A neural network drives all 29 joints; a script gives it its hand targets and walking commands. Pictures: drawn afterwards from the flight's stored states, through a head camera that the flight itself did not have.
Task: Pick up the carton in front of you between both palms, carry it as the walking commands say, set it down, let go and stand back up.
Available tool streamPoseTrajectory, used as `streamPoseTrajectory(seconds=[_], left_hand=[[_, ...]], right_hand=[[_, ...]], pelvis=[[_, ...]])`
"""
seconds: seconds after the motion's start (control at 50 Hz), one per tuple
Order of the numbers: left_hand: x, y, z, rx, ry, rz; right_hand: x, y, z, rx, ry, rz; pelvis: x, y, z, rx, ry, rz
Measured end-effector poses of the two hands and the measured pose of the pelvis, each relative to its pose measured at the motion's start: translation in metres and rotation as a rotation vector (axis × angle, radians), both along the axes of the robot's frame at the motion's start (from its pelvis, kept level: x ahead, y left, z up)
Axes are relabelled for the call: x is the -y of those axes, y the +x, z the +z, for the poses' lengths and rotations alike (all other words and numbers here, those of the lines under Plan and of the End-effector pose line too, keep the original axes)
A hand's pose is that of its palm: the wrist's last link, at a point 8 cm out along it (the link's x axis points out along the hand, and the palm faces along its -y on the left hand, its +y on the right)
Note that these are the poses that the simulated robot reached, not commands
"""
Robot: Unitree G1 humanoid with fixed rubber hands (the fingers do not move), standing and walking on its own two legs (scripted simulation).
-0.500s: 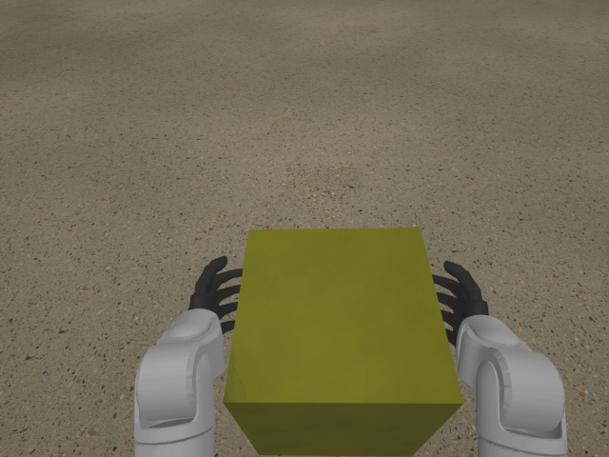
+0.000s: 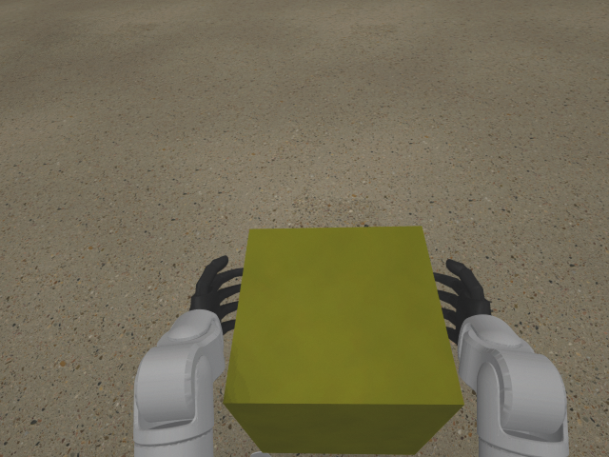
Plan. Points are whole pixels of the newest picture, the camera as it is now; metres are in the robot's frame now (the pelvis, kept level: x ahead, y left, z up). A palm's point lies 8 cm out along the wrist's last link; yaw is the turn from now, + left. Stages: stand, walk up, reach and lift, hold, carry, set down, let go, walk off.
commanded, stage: carry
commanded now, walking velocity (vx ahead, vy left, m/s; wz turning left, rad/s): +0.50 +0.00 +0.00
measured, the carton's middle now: (336, 347) +0.27 +0.00 +0.01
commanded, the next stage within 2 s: none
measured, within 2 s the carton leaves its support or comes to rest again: neither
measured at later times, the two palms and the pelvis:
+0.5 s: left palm (232, 151) +0.61 +0.18 +0.09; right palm (401, 146) +0.60 -0.12 +0.09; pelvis +0.34 +0.03 +0.00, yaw -2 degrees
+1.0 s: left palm (271, 65) +0.95 +0.14 +0.09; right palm (396, 65) +0.94 -0.16 +0.08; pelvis +0.68 -0.01 +0.00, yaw +0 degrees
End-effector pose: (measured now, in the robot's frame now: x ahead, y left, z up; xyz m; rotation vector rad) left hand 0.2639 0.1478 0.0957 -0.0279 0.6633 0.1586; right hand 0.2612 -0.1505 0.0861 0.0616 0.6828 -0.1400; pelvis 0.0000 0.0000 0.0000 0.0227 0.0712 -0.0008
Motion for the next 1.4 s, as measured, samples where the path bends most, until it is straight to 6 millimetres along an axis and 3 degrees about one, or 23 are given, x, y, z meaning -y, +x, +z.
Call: streamPoseTrajectory(seconds=[0.06, 0.14, 0.24, 0.36, 0.52, 0.58, 0.66, 0.76, 0.88, 1.04, 1.16, 1.26, 1.4], left_hand=[[-0.008, 0.050, -0.005, 0.016, -0.010, -0.013], [-0.024, 0.119, -0.027, 0.007, -0.042, -0.023], [-0.033, 0.179, -0.041, -0.111, -0.051, -0.042], [-0.036, 0.249, -0.027, -0.096, -0.051, -0.057], [-0.028, 0.356, -0.006, 0.005, -0.045, -0.021], [-0.018, 0.404, -0.009, 0.018, -0.036, -0.011], [0.000, 0.469, -0.023, 0.000, -0.007, 0.002], [0.009, 0.522, -0.033, -0.116, 0.002, 0.027], [0.012, 0.593, -0.018, -0.096, 0.013, 0.032], [0.005, 0.714, -0.001, 0.005, 0.000, -0.010], [-0.018, 0.819, -0.027, 0.012, -0.045, -0.025], [-0.028, 0.879, -0.040, -0.107, -0.056, -0.042], [-0.031, 0.962, -0.022, -0.075, -0.056, -0.051]], right_hand=[[-0.008, 0.046, -0.002, 0.016, -0.008, -0.015], [-0.024, 0.111, -0.016, 0.006, -0.034, -0.029], [-0.034, 0.165, -0.027, -0.112, -0.042, -0.050], [-0.036, 0.232, -0.011, -0.097, -0.052, -0.057], [-0.028, 0.350, 0.008, 0.004, -0.044, -0.023], [-0.017, 0.400, 0.002, 0.017, -0.032, -0.014], [0.000, 0.469, -0.022, -0.001, 0.003, -0.007], [0.009, 0.529, -0.033, -0.117, 0.011, 0.018], [0.012, 0.601, -0.021, -0.096, 0.013, 0.031], [0.005, 0.711, -0.001, 0.005, 0.004, -0.013], [-0.018, 0.810, -0.015, 0.012, -0.033, -0.034], [-0.028, 0.864, -0.024, -0.108, -0.043, -0.053], [-0.031, 0.947, -0.004, -0.076, -0.054, -0.054]], pelvis=[[-0.011, 0.049, -0.010, 0.007, -0.009, -0.008], [-0.029, 0.115, -0.029, 0.026, -0.001, -0.029], [-0.042, 0.169, -0.012, 0.013, -0.026, -0.050], [-0.046, 0.239, 0.005, -0.001, -0.053, -0.039], [-0.029, 0.353, -0.001, 0.002, -0.045, -0.024], [-0.017, 0.402, -0.012, 0.008, -0.035, -0.016], [0.002, 0.467, -0.029, 0.023, -0.048, 0.007], [0.016, 0.522, -0.010, 0.010, -0.016, 0.026], [0.019, 0.594, 0.005, -0.004, 0.010, 0.010], [0.002, 0.712, -0.002, 0.000, -0.001, -0.004], [-0.023, 0.812, -0.030, 0.024, -0.001, -0.033], [-0.037, 0.867, -0.012, 0.011, -0.030, -0.052], [-0.039, 0.951, 0.006, -0.004, -0.059, -0.036]])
